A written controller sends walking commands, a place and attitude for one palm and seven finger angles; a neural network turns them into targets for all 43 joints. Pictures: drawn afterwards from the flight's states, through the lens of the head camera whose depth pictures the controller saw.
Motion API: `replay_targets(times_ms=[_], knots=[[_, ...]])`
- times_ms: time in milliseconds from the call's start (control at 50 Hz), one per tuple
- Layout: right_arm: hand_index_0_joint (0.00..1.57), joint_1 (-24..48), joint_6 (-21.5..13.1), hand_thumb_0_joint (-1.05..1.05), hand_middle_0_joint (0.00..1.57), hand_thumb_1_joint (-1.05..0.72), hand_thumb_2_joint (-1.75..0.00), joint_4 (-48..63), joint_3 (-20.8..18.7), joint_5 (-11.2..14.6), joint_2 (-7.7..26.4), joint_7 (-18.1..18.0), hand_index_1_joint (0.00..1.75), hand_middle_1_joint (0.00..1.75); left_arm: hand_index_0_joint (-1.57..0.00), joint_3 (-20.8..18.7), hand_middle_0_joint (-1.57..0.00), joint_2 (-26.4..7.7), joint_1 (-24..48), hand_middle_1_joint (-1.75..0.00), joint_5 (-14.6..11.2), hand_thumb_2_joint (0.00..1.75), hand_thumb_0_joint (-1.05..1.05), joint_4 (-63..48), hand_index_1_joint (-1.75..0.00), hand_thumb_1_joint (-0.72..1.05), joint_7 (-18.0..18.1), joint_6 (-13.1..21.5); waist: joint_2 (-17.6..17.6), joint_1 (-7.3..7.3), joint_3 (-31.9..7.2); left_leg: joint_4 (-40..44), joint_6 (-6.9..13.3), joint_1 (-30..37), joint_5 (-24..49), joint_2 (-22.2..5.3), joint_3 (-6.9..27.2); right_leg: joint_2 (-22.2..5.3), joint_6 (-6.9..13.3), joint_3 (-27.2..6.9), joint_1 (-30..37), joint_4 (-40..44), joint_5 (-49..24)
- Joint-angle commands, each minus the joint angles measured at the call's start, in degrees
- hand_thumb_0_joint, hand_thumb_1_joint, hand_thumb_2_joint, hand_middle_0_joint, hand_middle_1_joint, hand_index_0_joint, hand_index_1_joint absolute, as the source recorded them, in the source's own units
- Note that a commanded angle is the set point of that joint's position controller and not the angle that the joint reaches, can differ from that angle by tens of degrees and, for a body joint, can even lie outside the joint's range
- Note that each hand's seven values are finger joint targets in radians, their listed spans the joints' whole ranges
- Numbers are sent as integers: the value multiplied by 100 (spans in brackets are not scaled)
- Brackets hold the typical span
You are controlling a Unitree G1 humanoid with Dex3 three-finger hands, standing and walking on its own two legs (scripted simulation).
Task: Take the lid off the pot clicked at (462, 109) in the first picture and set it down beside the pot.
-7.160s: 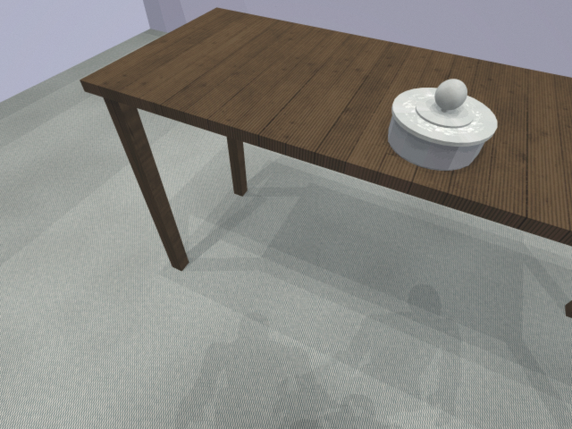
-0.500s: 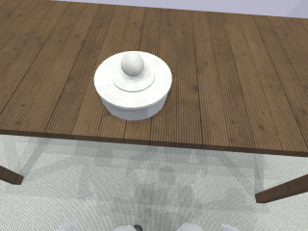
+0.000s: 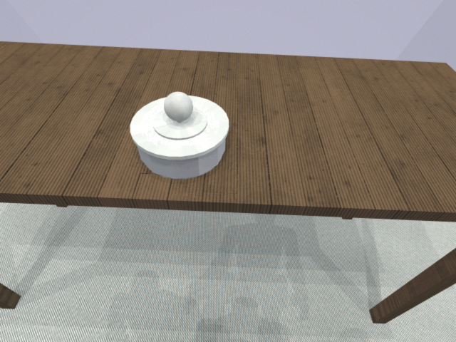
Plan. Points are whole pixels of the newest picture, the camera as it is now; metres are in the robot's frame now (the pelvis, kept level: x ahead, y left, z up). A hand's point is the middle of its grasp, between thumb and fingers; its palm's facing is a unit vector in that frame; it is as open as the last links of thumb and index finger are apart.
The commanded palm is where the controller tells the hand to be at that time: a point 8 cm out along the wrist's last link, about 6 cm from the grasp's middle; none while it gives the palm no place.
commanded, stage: look again from close up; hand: left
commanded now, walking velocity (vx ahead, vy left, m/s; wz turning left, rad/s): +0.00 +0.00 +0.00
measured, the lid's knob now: (178, 106) +0.47 +0.12 +0.18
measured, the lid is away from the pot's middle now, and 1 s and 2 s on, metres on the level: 0.00 0.00 0.00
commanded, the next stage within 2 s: lift the closed hand beside the body in 0.78 s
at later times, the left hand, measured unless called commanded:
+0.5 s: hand out of the picture -0.03 +0.17 -0.18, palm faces +0.05 -0.99 -0.15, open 7.4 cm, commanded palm none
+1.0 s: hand out of the picture +0.07 +0.21 -0.11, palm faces +0.16 -0.95 -0.27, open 7.1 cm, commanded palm +0.08 +0.24 -0.03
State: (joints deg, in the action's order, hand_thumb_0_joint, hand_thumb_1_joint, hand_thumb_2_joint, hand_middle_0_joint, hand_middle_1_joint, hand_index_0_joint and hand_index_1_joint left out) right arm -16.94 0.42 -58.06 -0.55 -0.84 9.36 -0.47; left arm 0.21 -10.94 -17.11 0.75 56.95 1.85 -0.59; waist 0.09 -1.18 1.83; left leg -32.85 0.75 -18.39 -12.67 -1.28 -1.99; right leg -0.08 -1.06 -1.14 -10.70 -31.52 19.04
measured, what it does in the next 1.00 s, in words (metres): stands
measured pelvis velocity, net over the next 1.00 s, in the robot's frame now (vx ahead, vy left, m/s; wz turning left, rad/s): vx -0.01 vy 0.02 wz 0.03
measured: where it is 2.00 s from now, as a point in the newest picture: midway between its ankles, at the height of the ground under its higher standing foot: outside the picture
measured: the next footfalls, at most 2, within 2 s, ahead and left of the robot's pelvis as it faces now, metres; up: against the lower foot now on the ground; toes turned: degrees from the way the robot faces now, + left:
none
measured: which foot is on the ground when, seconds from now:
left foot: down 0.00-1.00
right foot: down 0.00-1.00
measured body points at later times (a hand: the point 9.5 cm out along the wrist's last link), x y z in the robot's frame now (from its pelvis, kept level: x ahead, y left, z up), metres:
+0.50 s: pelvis +0.00 +0.00 +0.01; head -0.01 +0.02 +0.45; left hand -0.03 +0.22 -0.16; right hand +0.03 -0.23 -0.14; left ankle +0.06 +0.11 -0.73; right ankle -0.02 -0.14 -0.73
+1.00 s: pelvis -0.01 +0.02 +0.00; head -0.02 +0.03 +0.45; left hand +0.06 +0.26 -0.09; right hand +0.05 -0.22 -0.13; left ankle +0.06 +0.11 -0.73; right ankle -0.02 -0.14 -0.73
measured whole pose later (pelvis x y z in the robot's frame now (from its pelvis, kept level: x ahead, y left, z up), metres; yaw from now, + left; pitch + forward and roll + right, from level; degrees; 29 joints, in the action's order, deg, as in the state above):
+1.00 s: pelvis -0.01 +0.02 +0.00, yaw +2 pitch -3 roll -1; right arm -20.2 -10.4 -53.2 0.6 3.2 10.4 -2.7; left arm 2.1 -11.1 -29.3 -0.8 22.7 8.8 -1.7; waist 0.0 0.6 1.1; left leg -29.5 2.0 -16.5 -10.2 0.9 -1.2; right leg -2.1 -1.5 0.0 -8.2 -28.3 17.2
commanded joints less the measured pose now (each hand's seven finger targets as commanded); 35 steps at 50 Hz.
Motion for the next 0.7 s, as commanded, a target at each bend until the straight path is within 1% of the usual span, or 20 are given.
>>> replay_targets(times_ms=[0, 20, 40, 80, 140, 200, 220, 240, 300, 320, 380, 420, 460, 500, 520, 560, 600, 620, 640, 680], knots=[[20, -13, -142, 0, 20, -90, -90, 232, -125, 36, 611, -40, 30, 30, -20, -97, -20, -565, -328, -30, -14, 90, 0, -159, -30, 90, 53, 152, 14, 85, 286, 834, 78, 320, -404, -366, 617, -439, 398, -507, -728, 961, 135], [20, -53, -158, 0, 20, -90, -90, 211, -134, 38, 579, -45, 30, 30, -20, -116, -20, -588, -355, -30, -9, 90, 0, -146, -30, 90, 43, 146, -23, 108, 167, 877, 94, 414, -363, -415, 624, -403, 380, -425, -653, 916, 36], [20, -42, -158, 0, 20, -90, -90, 182, -137, 39, 611, -53, 30, 30, -20, -105, -20, -541, -381, -30, -12, 90, 0, -104, -30, 90, 47, 145, -98, 107, 210, 896, 105, 368, -388, -429, 673, -389, 370, -412, -653, 897, 14], [20, -44, -170, 0, 20, -90, -90, 115, -127, 52, 585, -55, 30, 30, -20, -90, -20, -492, -477, -30, -9, 90, 0, -3, -30, 90, 53, 159, -6, 125, 238, 955, 121, 345, -313, -442, 684, -397, 353, -394, -583, 907, -121], [20, -15, -185, 0, 20, -90, -90, 72, -132, 56, 595, -64, 30, 30, -20, -88, -20, -471, -549, -30, -8, 90, 0, 98, -30, 90, 42, 163, -45, 131, 180, 993, 131, 427, -291, -451, 688, -396, 342, -387, -563, 910, -197], [20, -14, -184, 0, 20, -90, -90, -4, -118, 67, 549, -65, 30, 30, -20, -74, -20, -432, -632, -30, 0, 90, 0, 198, -30, 90, 46, 178, -32, 131, 310, 1032, 123, 360, -290, -418, 661, -423, 340, -411, -567, 998, -190], [20, -22, -186, 0, 20, -90, -90, 6, -131, 64, 506, -65, 30, 30, -20, -82, -20, -445, -638, -30, -2, 90, 0, 203, -30, 90, 39, 174, 67, 152, 262, 1054, 130, 418, -330, -429, 672, -407, 338, -378, -564, 1002, -174], [20, -6, -192, 0, 20, -90, -90, -12, -134, 62, 559, -71, 30, 30, -20, -79, -20, -417, -643, -30, -3, 90, 0, 230, -30, 90, 39, 174, -52, 141, 237, 1045, 128, 437, -305, -432, 673, -418, 337, -388, -566, 985, -201], [20, 4, -203, 0, 20, -90, -90, -62, -123, 75, 520, -72, 30, 30, -20, -70, -20, -395, -702, -30, -1, 90, 0, 297, -30, 90, 44, 191, -66, 147, 240, 1060, 131, 452, -154, -426, 654, -439, 330, -392, -514, 1006, -335], [20, -16, -209, 0, 20, -90, -90, -60, -132, 72, 487, -75, 30, 30, -20, -87, -20, -397, -688, -30, 5, 90, 0, 302, -30, 90, 38, 185, 10, 164, 229, 1105, 148, 441, -196, -442, 687, -406, 321, -356, -477, 1005, -321], [20, 40, -206, 0, 20, -90, -90, -93, -133, 74, 500, -78, 30, 30, -20, -77, -20, -352, -716, -30, 4, 90, 0, 353, -30, 90, 43, 187, -108, 169, 314, 1130, 138, 396, -242, -424, 702, -428, 315, -353, -506, 1028, -292], [20, 36, -209, 0, 20, -90, -90, -87, -144, 77, 461, -76, 30, 30, -20, -83, -20, -362, -747, -30, 8, 90, 0, 354, -30, 90, 36, 194, 49, 189, 264, 1113, 146, 428, -229, -420, 677, -431, 317, -354, -461, 1076, -327], [20, 62, -195, 0, 20, -90, -90, -96, -146, 72, 484, -72, 30, 30, -20, -79, -20, -359, -713, -30, 10, 90, 0, 365, -30, 90, 39, 190, -5, 173, 354, 1092, 118, 380, -268, -384, 652, -463, 318, -398, -532, 1098, -256], [20, 35, -199, 0, 20, -90, -90, -112, -144, 69, 471, -72, 30, 30, -20, -81, -20, -354, -697, -30, 8, 90, 0, 371, -30, 90, 39, 199, -53, 160, 287, 1104, 114, 426, -206, -385, 646, -474, 321, -397, -514, 1106, -261], [20, 34, -204, 0, 20, -90, -90, -107, -148, 71, 438, -75, 30, 30, -20, -93, -20, -355, -733, -30, 7, 90, 0, 359, -30, 90, 35, 202, 100, 186, 234, 1091, 132, 454, -205, -400, 661, -446, 321, -388, -463, 1120, -293], [20, 52, -195, 0, 20, -90, -90, -105, -155, 66, 458, -75, 30, 30, -20, -90, -20, -333, -676, -30, 10, 90, 0, 355, -30, 90, 37, 192, -63, 165, 372, 1124, 118, 376, -270, -383, 673, -450, 323, -393, -540, 1108, -246], [20, 29, -199, 0, 20, -90, -90, -131, -144, 64, 466, -74, 30, 30, -20, -90, -20, -331, -693, -30, 11, 90, 0, 368, -30, 90, 37, 193, -128, 169, 321, 1184, 124, 407, -250, -414, 690, -440, 309, -345, -501, 1084, -292], [20, 7, -207, 0, 20, -90, -90, -119, -157, 70, 429, -74, 30, 30, -20, -100, -20, -349, -708, -30, 12, 90, 0, 350, -30, 90, 32, 197, 51, 204, 283, 1179, 139, 375, -261, -428, 699, -425, 299, -319, -406, 1104, -328], [20, 29, -199, 0, 20, -90, -90, -125, -159, 65, 489, -77, 30, 30, -20, -92, -20, -320, -684, -30, 12, 90, 0, 356, -30, 90, 32, 188, -6, 188, 337, 1171, 127, 331, -331, -403, 690, -433, 303, -342, -455, 1104, -260], [20, 9, -198, 0, 20, -90, -90, -143, -156, 61, 462, -73, 30, 30, -20, -95, -20, -317, -688, -30, 12, 90, 0, 357, -30, 90, 34, 187, -137, 186, 304, 1236, 133, 379, -351, -412, 724, -435, 306, -325, -468, 1082, -260]])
